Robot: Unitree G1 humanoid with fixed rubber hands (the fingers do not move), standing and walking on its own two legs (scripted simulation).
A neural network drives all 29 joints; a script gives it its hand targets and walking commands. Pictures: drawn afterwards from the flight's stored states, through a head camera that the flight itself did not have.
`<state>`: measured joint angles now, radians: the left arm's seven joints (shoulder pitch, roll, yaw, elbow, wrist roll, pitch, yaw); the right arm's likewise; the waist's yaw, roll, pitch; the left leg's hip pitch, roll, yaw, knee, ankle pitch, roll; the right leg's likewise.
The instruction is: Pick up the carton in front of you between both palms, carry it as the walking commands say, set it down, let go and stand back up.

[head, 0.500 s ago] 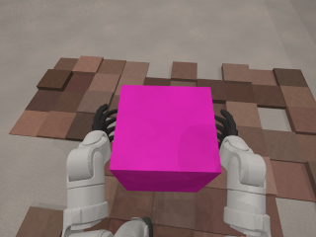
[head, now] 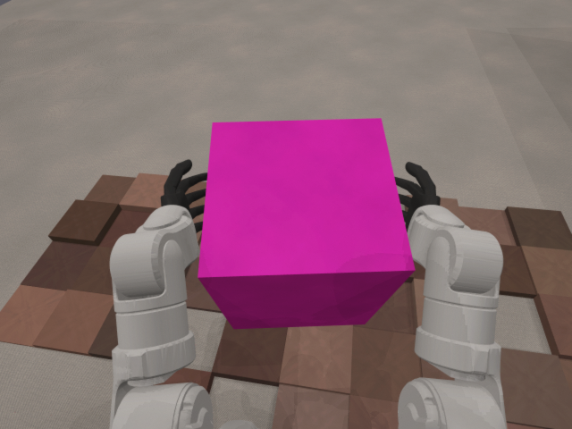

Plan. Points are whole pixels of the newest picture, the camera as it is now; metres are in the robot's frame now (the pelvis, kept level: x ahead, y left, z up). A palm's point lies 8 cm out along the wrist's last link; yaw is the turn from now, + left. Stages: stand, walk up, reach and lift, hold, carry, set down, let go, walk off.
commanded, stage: carry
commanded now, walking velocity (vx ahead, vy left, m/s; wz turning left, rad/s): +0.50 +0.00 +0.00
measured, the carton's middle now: (298, 236) +0.36 +0.03 +0.09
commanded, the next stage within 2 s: none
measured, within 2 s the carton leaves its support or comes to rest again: neither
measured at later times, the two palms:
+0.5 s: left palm (254, 124) +0.68 +0.14 +0.06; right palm (400, 137) +0.64 -0.16 +0.05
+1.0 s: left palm (268, 34) +1.03 +0.14 +0.10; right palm (381, 41) +1.02 -0.16 +0.08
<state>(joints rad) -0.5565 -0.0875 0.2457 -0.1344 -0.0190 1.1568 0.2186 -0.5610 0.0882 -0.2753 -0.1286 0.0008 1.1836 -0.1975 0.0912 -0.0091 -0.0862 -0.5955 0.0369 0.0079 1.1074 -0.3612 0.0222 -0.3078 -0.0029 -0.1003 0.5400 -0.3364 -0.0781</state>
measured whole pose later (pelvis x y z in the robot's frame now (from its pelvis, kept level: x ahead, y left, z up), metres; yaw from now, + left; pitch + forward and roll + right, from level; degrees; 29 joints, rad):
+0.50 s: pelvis +0.33 +0.02 -0.01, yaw -1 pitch +7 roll +0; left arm -0.39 -0.17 0.27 -0.14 0.06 0.98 0.15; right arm -0.39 0.13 -0.24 -0.08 0.02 0.98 -0.15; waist -0.09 0.00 0.03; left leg -0.26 -0.01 0.10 0.41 -0.40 0.05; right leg -0.66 -0.02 -0.07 0.91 -0.43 -0.03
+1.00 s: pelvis +0.70 -0.01 -0.02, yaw -1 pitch +5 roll +0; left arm -0.49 -0.11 0.21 0.02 0.00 1.01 0.17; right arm -0.39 0.12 -0.27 -0.12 -0.06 1.07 -0.16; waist 0.09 0.01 -0.09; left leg -0.60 0.02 0.09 0.52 0.06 0.07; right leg -0.02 0.04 -0.12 0.47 -0.51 -0.06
